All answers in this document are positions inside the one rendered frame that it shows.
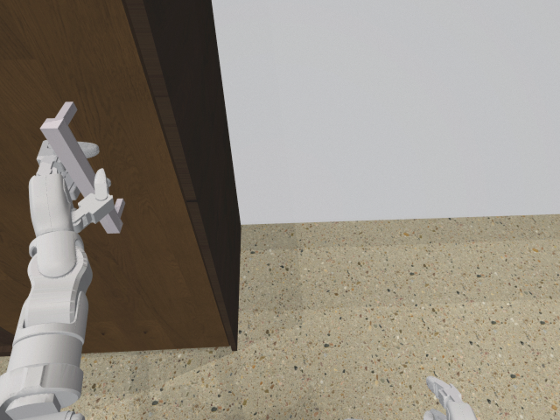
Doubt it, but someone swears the left robot forearm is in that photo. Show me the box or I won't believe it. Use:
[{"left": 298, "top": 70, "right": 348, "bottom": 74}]
[{"left": 0, "top": 231, "right": 93, "bottom": 420}]

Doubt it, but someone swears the handle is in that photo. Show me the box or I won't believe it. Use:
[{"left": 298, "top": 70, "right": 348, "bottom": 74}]
[{"left": 40, "top": 101, "right": 125, "bottom": 234}]

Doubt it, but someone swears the right robot hand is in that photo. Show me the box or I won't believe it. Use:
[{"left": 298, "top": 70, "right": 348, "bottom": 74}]
[{"left": 423, "top": 376, "right": 478, "bottom": 420}]

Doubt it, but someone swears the left robot hand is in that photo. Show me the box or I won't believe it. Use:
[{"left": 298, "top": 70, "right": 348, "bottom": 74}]
[{"left": 29, "top": 140, "right": 115, "bottom": 238}]

